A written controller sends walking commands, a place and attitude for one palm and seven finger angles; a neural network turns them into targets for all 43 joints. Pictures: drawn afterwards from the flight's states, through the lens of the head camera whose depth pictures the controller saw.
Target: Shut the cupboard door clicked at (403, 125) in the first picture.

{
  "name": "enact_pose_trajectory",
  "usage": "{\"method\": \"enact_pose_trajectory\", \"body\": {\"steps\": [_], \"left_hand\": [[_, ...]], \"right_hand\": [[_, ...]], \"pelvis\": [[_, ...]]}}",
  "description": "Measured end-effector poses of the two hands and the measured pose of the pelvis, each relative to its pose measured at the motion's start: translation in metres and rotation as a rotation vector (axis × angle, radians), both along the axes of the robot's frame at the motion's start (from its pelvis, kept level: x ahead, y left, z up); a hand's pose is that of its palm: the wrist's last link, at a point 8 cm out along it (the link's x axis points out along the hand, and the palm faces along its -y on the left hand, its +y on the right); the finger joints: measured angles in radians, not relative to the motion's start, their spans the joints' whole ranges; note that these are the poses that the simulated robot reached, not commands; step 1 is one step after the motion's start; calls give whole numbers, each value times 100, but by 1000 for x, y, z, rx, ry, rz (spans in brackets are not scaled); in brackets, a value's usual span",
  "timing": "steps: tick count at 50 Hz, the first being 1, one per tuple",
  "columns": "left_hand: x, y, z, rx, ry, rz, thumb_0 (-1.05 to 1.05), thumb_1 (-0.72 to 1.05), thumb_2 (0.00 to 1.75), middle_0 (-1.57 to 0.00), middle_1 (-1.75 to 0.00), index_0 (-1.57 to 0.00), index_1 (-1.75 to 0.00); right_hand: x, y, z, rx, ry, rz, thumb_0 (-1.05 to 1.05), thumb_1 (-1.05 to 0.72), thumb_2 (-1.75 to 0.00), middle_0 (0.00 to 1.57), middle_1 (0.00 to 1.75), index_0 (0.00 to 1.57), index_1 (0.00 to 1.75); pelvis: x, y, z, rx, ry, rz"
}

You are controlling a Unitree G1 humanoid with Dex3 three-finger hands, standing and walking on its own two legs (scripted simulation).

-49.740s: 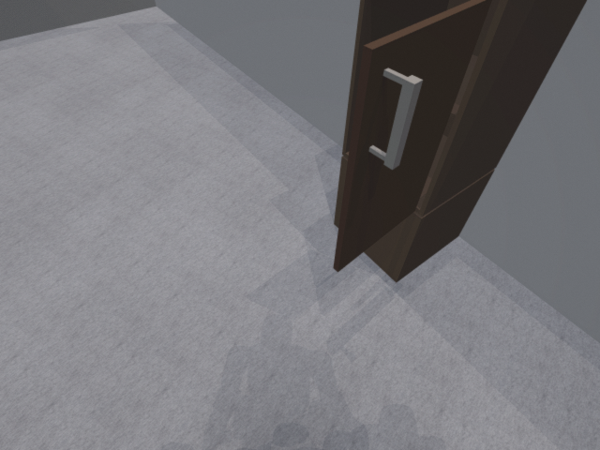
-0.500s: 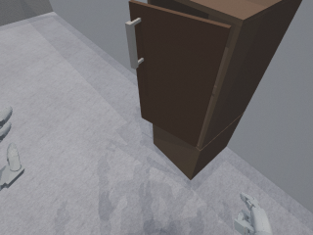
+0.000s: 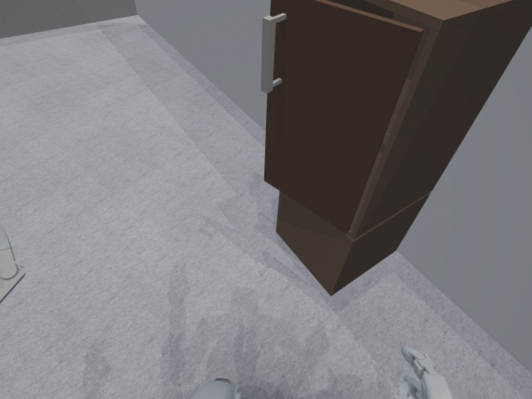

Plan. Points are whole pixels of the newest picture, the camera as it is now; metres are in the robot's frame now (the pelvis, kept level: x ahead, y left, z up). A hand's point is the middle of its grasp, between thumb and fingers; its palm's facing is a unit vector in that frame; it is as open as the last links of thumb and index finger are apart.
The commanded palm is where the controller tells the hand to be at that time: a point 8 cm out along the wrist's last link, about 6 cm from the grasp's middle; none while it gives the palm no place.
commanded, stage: step back with the hand held close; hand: left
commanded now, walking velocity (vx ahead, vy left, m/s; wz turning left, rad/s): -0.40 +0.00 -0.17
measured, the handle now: (273, 54) +0.81 +0.05 +0.14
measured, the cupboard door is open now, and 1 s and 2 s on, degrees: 14 14 14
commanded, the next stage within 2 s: stop stepping back and stand still in 0.20 s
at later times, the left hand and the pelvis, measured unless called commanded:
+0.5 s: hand out of the picture +0.04 +0.31 +0.21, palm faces +0.55 -0.74 -0.39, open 7.4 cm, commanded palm +0.02 +0.33 +0.20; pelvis -0.13 +0.04 +0.01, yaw -1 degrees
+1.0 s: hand out of the picture +0.05 +0.33 +0.19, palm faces +0.42 -0.78 -0.46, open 7.4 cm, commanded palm +0.01 +0.35 +0.20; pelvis -0.17 +0.07 +0.02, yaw -7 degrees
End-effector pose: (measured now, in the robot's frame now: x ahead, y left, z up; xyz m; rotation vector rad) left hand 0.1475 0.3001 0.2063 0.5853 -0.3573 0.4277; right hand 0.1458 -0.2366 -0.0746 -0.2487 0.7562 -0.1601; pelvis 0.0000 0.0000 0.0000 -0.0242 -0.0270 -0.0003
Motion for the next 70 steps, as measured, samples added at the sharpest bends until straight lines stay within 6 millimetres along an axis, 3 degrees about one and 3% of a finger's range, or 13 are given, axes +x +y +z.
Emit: {"method": "enact_pose_trajectory", "body": {"steps": [11,18,23,26,31,37,41,48,52,57,66,68,70], "left_hand": [[-32,27,-5,-34,-50,-21,1,88,90,-21,-30,-21,-31],[-114,17,4,61,-90,-25,1,89,90,-21,-30,-21,-31],[-152,30,13,3,-61,15,1,88,90,-22,-30,-21,-31],[-153,55,10,-44,-88,60,1,88,90,-22,-30,-21,-31],[-129,82,-16,-184,-43,87,1,89,90,-21,-30,-20,-31],[-125,43,-11,-161,67,-118,2,89,90,-20,-30,-20,-30],[-137,22,7,-17,77,-220,1,89,90,-21,-30,-21,-31],[-138,53,13,19,60,-96,1,88,90,-22,-30,-22,-31],[-129,70,-9,-77,64,-30,1,89,90,-21,-30,-21,-31],[-107,64,-29,-167,55,-91,1,89,90,-21,-30,-21,-31],[-93,41,15,28,67,-195,1,89,90,-21,-30,-21,-31],[-84,43,-6,37,181,-192,1,89,90,-21,-30,-20,-31],[-73,47,-60,-49,412,-150,0,89,90,-20,-30,-20,-30]], "right_hand": [[-47,20,3,-10,-51,-20,1,-91,-90,20,30,20,30],[-71,33,-9,52,-86,61,1,-91,-90,20,30,20,30],[-104,47,0,28,-7,84,2,-91,-90,20,30,20,30],[-120,53,13,-4,-32,63,2,-91,-90,20,30,20,30],[-149,62,22,-22,-66,-1,2,-91,-90,20,30,20,30],[-195,66,40,9,-63,-70,1,-90,-90,20,30,20,30],[-217,56,31,12,-20,-114,1,-90,-90,20,30,20,30],[-243,37,5,3,119,-183,1,-91,-90,20,30,20,30],[-241,38,2,-30,112,-193,2,-91,-90,20,30,20,30],[-218,53,1,-42,71,-185,2,-91,-90,20,30,20,30],[-168,88,17,89,-37,-87,1,-91,-90,20,30,20,30],[-160,86,8,119,-32,-47,1,-90,-90,20,30,20,30],[-155,78,-7,130,-6,-29,1,-90,-90,20,30,20,30]], "pelvis": [[-61,16,-6,-70,-7,46],[-109,10,-21,-23,39,45],[-124,29,1,18,17,-3],[-129,41,6,17,28,-11],[-156,58,10,10,7,-21],[-173,58,25,-8,25,-71],[-177,54,21,16,55,-91],[-174,62,18,20,26,-121],[-161,72,13,16,4,-114],[-156,82,6,24,-14,-114],[-153,71,18,13,59,-127],[-151,72,17,8,74,-122],[-150,75,14,9,74,-122]]}}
